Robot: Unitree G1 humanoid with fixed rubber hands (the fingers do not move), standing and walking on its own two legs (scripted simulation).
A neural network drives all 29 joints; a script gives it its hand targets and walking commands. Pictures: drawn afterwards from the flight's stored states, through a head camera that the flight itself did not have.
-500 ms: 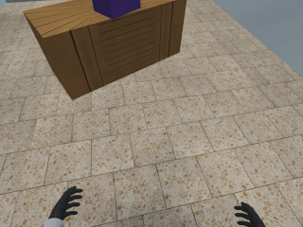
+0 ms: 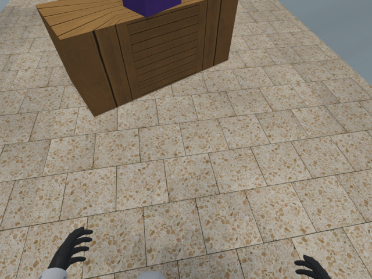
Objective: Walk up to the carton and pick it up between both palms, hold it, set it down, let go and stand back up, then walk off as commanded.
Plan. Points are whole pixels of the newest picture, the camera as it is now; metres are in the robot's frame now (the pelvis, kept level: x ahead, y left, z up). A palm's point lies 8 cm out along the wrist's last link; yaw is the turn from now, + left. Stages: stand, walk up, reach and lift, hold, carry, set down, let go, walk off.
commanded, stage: walk up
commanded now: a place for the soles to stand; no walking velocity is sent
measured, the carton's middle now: out of the picture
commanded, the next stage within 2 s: none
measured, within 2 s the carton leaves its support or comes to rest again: neither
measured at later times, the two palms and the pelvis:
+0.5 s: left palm (37, 200) +0.29 +0.39 -0.06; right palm (314, 242) +0.21 -0.27 -0.06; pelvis +0.17 +0.06 +0.00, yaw +7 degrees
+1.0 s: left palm (72, 135) +0.45 +0.33 +0.00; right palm (287, 139) +0.54 -0.30 -0.10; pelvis +0.40 -0.01 +0.02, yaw +11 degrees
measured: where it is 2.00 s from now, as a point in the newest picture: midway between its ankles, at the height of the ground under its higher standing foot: (184, 170)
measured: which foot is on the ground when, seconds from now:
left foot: up 0.00-0.18, down 0.20-0.68, up 0.70-1.00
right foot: down 0.00-0.20, up 0.22-0.62, down 0.64-1.00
